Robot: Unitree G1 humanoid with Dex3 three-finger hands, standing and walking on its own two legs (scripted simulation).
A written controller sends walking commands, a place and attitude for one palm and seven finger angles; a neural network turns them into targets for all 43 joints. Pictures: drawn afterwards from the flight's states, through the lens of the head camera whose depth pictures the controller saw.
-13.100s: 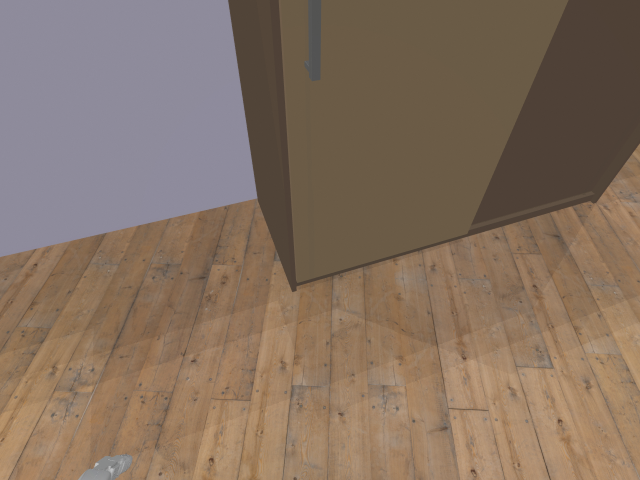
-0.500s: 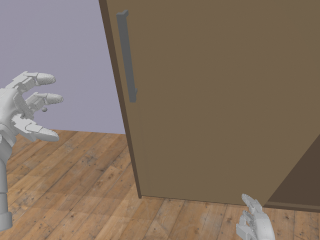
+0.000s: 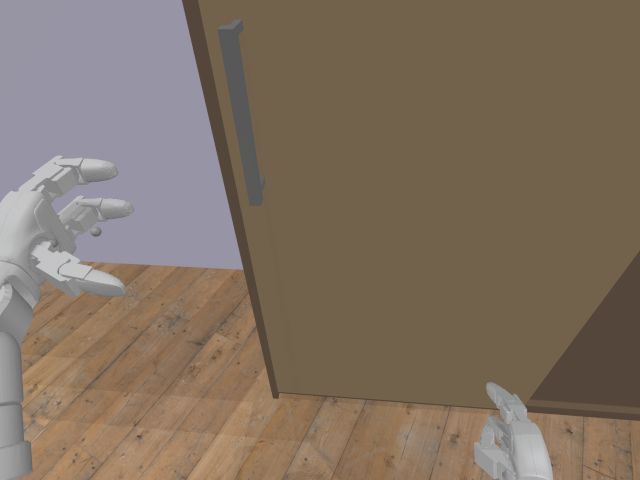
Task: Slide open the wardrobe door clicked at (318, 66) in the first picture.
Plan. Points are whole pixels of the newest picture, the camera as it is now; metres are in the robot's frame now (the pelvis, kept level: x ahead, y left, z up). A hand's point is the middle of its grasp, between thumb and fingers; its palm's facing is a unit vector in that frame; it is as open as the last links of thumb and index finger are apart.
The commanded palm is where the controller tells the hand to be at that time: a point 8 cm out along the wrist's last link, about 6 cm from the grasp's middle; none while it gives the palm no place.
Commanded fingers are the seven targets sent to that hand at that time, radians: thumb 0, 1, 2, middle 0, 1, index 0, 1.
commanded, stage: move the hooked fingers beside the handle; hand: left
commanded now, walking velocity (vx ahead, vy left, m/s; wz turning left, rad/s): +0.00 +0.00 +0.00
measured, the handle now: (247, 122) +0.54 +0.18 +0.22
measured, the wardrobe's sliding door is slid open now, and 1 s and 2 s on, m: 0.00 0.00 0.00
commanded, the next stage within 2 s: none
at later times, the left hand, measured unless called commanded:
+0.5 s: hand (132, 197) +0.34 +0.26 +0.22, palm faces +0.12 -0.99 -0.03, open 14.0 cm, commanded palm +0.31 +0.31 +0.22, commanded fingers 0.00 -0.50 0.30 -0.30 -1.20 -0.30 -1.20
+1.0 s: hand (177, 174) +0.40 +0.23 +0.22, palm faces +0.09 -1.00 -0.01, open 14.0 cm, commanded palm +0.37 +0.29 +0.22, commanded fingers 0.00 -0.50 0.30 -0.30 -1.20 -0.30 -1.20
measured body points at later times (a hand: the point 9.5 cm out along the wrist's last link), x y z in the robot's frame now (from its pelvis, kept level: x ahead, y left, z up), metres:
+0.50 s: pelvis +0.01 +0.01 +0.00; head -0.02 +0.00 +0.45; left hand +0.33 +0.32 +0.22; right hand +0.20 -0.22 -0.07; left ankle +0.02 +0.15 -0.74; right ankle -0.01 -0.11 -0.74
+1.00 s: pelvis +0.01 +0.01 +0.00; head +0.00 -0.01 +0.45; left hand +0.39 +0.29 +0.22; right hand +0.16 -0.25 -0.09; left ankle +0.02 +0.15 -0.74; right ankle -0.01 -0.11 -0.74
